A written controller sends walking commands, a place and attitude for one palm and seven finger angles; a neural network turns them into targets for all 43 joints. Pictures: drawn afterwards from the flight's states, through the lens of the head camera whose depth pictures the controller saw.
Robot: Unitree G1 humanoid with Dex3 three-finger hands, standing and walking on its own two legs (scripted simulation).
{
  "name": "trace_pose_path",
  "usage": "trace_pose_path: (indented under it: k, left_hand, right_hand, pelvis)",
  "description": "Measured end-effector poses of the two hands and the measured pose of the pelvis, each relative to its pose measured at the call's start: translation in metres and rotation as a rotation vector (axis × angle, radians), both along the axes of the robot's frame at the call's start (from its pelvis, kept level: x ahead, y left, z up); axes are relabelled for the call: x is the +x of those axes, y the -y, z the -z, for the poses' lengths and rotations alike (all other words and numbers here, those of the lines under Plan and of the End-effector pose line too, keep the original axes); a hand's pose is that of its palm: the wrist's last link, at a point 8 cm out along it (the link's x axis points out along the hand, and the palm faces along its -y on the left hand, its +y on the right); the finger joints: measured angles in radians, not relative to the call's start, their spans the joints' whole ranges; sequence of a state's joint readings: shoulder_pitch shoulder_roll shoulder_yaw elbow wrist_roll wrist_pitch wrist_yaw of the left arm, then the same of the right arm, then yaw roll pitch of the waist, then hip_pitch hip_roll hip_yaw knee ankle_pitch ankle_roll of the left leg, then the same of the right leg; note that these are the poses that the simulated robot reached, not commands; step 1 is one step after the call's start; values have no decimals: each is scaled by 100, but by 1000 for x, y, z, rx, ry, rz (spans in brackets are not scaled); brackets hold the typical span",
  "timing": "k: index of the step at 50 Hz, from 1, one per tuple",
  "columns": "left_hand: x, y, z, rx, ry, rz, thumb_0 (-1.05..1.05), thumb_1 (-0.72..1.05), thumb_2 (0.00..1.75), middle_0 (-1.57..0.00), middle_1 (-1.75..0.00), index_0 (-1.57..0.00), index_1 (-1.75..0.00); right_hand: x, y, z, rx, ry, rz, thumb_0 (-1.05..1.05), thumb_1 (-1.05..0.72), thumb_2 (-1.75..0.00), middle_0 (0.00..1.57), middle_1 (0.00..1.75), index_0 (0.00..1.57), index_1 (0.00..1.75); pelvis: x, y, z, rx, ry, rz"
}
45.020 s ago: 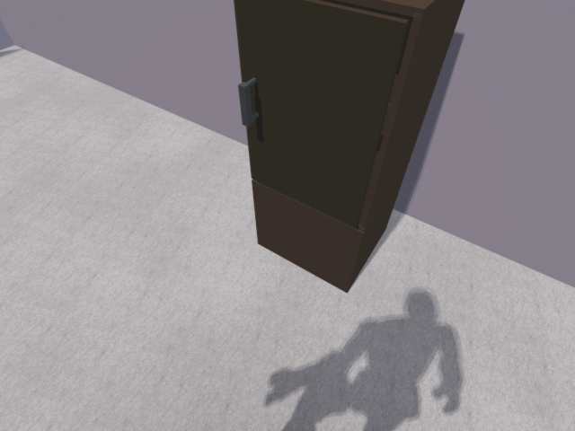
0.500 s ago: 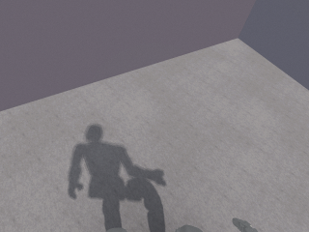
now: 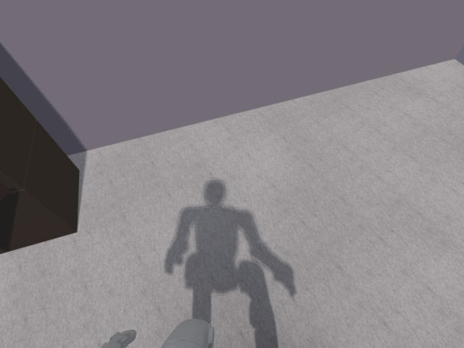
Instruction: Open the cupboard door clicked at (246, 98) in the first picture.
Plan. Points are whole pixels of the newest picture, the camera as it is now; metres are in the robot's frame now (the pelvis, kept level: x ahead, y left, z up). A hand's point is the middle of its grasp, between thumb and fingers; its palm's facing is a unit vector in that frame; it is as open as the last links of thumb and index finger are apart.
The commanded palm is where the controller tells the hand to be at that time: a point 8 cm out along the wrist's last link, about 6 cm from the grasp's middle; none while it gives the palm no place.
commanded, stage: turn to face it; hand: left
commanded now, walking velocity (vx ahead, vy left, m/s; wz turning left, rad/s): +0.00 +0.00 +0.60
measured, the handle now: out of the picture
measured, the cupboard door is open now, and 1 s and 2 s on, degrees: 40 40 40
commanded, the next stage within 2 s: take the last steps up to it in 1.64 s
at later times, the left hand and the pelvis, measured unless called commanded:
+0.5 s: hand out of the picture +0.02 +0.27 -0.17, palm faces +0.32 -0.91 -0.25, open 7.4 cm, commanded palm none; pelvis +0.00 +0.03 +0.00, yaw +17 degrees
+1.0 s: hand out of the picture -0.03 +0.18 -0.16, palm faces +0.57 -0.78 -0.25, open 7.3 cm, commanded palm none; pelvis +0.03 -0.02 +0.00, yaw +36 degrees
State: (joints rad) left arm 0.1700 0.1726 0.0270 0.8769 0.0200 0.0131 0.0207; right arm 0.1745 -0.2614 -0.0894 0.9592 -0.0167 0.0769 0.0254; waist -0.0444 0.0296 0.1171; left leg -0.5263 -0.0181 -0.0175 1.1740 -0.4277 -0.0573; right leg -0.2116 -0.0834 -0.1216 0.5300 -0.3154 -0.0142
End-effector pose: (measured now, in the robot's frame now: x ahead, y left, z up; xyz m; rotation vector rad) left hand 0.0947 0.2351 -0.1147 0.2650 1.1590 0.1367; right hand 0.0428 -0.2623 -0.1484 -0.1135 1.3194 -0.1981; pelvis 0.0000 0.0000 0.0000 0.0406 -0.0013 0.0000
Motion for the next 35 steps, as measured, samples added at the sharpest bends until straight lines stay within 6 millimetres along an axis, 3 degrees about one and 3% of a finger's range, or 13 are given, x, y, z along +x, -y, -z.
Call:
trace_pose_path:
  k: [7, 13, 16, 19, 26, 35]
  left_hand:
    - [-47, -9, 10, -28, -44, -137, 1, 92, 90, -20, -30, -20, -30]
    - [-95, -42, 38, -52, -96, -268, 1, 91, 90, -20, -30, -20, -30]
    - [-111, -59, 49, -50, -138, -321, 1, 91, 90, -20, -30, -20, -30]
    - [-112, -69, 42, -44, -135, -353, 1, 91, 90, -20, -30, -20, -30]
    - [-93, -75, 20, -28, -35, -382, 1, 91, 90, -20, -30, -19, -29]
    - [-70, -44, 9, 15, 58, -421, 1, 91, 90, -20, -30, -19, -30]
  right_hand:
    - [51, -6, -11, -23, 25, -140, 1, -91, -90, 20, 30, 20, 30]
    - [113, -41, -17, -67, 129, -289, 1, -91, -90, 20, 30, 20, 30]
    - [131, -60, -22, -83, 185, -342, 1, -91, -90, 20, 30, 20, 30]
    - [134, -71, -30, -93, 189, -377, 1, -91, -90, 20, 30, 20, 30]
    - [124, -81, -29, -61, 127, -428, 1, -91, -90, 20, 30, 20, 30]
    - [123, -53, 1, -7, 34, -456, 1, -90, -90, 20, 30, 20, 30]
  pelvis:
    - [2, -1, -1, 5, 2, -105]
    - [5, -22, 15, -23, -1, -188]
    - [4, -29, 20, -21, -1, -219]
    - [4, -33, 13, -39, -2, -245]
    - [6, -30, 0, -55, -12, -311]
    - [19, 4, 11, -35, -25, -416]
